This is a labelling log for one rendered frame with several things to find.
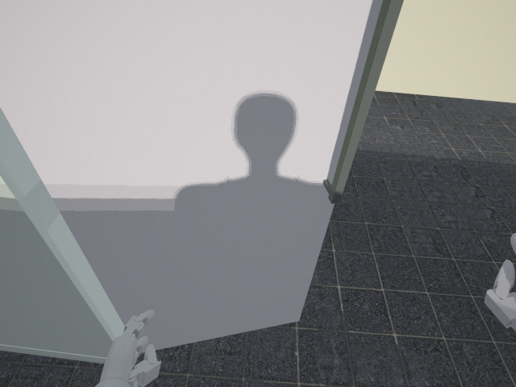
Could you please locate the robot left hand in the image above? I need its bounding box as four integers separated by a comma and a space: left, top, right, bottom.
99, 310, 161, 387

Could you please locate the robot right hand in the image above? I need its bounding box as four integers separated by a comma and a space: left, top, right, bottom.
484, 233, 516, 331

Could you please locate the handle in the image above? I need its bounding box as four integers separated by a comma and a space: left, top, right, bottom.
323, 0, 404, 204

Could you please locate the fridge door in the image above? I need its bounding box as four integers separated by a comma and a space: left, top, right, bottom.
0, 0, 383, 353

